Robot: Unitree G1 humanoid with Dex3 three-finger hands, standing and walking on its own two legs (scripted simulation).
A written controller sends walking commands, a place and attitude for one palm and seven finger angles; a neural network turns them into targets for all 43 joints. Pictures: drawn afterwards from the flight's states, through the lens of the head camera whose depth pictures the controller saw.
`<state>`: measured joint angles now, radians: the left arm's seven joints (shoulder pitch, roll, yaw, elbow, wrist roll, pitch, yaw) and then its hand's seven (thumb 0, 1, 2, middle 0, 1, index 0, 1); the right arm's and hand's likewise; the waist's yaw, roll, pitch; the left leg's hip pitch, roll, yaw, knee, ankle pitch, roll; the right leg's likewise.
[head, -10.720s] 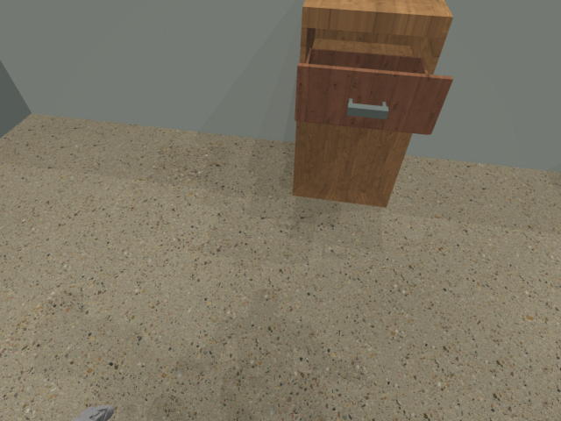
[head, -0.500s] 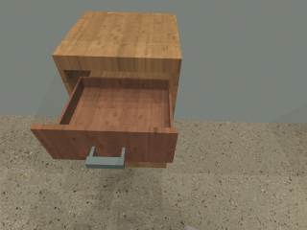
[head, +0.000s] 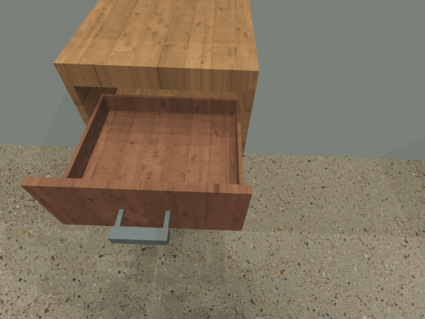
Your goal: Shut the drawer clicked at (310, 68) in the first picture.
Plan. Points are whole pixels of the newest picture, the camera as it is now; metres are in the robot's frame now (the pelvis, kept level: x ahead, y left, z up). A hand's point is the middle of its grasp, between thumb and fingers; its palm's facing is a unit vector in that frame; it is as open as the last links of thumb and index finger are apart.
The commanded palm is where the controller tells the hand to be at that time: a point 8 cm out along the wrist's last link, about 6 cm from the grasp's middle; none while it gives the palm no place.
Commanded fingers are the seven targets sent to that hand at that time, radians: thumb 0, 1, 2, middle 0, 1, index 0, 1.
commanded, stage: come to a stop and stand still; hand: left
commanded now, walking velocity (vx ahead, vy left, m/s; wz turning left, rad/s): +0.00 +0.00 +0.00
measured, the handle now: (142, 225) +0.29 +0.17 -0.04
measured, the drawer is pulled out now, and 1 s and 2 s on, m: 0.29 0.29 0.29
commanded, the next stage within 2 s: look again from close up in 0.80 s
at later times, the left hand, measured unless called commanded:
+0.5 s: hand out of the picture -0.06 +0.18 -0.16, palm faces +0.02 -0.98 -0.21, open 7.4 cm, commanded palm none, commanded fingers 0.00 0.90 0.90 -0.20 -0.30 -0.20 -0.30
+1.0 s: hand out of the picture -0.06 +0.14 -0.17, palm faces +0.00 -0.99 -0.16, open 7.4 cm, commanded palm none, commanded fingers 0.00 0.90 0.90 -0.20 -0.30 -0.20 -0.30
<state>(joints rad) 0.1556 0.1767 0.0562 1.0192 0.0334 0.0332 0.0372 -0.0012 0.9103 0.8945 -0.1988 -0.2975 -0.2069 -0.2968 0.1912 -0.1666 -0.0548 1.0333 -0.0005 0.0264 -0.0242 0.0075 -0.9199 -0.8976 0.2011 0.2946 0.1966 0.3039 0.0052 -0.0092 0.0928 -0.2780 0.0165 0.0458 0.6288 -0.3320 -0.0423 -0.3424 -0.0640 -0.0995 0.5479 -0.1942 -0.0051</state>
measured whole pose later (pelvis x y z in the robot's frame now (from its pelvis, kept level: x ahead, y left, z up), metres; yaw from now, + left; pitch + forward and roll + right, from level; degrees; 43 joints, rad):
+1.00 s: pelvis -0.03 -0.01 +0.00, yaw +0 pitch +1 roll -1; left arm 0.36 0.08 -0.02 1.11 0.02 -0.05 0.05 0.00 0.90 0.89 -0.20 -0.30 -0.20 -0.30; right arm 0.34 -0.12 0.00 1.12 -0.01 -0.01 -0.02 0.01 -0.91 -0.90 0.20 0.29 0.20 0.30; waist -0.02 0.05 0.03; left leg -0.30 0.04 0.01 0.57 -0.26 0.01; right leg -0.10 0.07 -0.04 0.43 -0.33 -0.06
